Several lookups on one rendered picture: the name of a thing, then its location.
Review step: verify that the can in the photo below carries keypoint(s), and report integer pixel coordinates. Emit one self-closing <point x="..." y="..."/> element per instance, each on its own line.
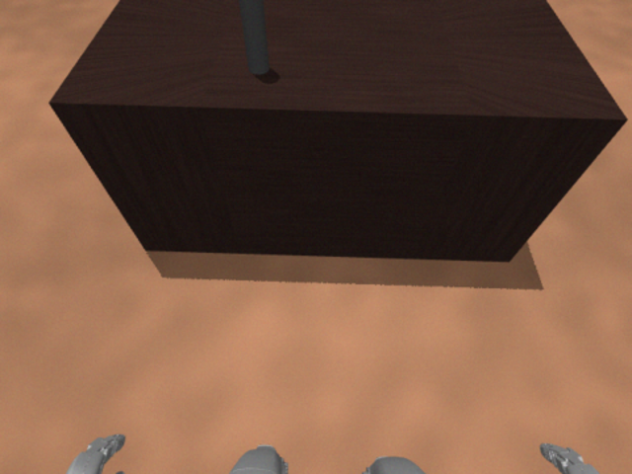
<point x="255" y="36"/>

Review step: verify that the right robot hand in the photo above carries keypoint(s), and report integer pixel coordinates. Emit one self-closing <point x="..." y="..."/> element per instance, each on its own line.
<point x="568" y="461"/>

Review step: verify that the left robot hand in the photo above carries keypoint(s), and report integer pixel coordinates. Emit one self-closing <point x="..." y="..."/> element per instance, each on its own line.
<point x="97" y="454"/>

